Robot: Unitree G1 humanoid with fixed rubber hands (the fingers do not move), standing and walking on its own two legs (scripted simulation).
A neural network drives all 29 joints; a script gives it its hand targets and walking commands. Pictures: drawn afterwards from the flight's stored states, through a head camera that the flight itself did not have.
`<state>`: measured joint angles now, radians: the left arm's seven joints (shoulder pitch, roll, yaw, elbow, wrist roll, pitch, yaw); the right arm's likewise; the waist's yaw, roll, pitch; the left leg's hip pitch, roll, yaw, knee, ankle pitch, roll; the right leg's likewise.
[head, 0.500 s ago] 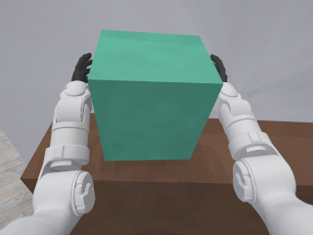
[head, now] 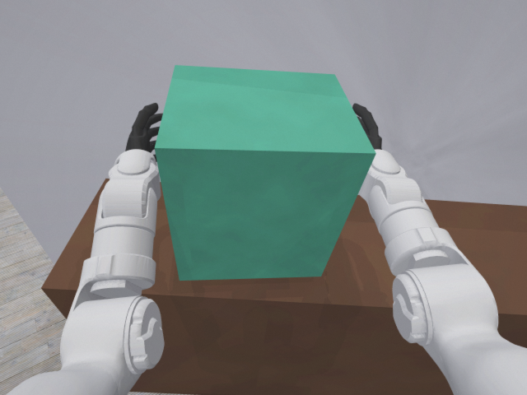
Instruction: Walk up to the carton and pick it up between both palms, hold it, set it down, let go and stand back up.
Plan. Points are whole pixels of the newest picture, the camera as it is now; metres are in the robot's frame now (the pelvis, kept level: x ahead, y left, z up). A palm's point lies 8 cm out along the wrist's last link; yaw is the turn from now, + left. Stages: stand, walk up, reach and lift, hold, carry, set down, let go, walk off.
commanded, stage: set down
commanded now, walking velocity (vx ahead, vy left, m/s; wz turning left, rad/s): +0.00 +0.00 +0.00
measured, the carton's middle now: (254, 180) +0.41 +0.03 +0.13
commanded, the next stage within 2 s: none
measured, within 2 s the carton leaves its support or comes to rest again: rests again in 0.98 s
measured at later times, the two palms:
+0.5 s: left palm (150, 169) +0.41 +0.19 +0.15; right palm (358, 161) +0.44 -0.15 +0.16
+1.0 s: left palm (158, 184) +0.42 +0.19 +0.10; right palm (350, 174) +0.46 -0.15 +0.11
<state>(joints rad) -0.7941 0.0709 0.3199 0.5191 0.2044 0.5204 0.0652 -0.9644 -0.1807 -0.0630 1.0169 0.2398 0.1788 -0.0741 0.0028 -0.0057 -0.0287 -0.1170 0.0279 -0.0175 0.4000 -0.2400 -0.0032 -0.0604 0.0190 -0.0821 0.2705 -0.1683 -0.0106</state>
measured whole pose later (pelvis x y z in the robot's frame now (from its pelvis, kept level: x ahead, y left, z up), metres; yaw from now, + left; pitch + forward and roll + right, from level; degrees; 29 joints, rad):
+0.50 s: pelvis +0.00 +0.00 +0.00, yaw +0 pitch +2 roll -1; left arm -0.80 0.04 0.32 0.64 0.20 0.34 0.11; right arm -0.96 -0.18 -0.20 1.10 0.08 0.04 0.00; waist 0.05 -0.01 -0.03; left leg -0.19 0.03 -0.02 0.40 -0.23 -0.01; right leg -0.15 0.02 -0.08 0.29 -0.17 -0.01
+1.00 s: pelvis +0.00 +0.00 +0.00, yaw +0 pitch +9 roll -1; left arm -0.80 0.03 0.32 0.69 0.20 0.22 0.13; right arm -0.96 -0.18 -0.25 1.10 0.00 -0.04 0.02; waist 0.06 -0.01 -0.03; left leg -0.34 0.03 -0.02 0.40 -0.21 -0.01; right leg -0.29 0.02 -0.08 0.28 -0.15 -0.02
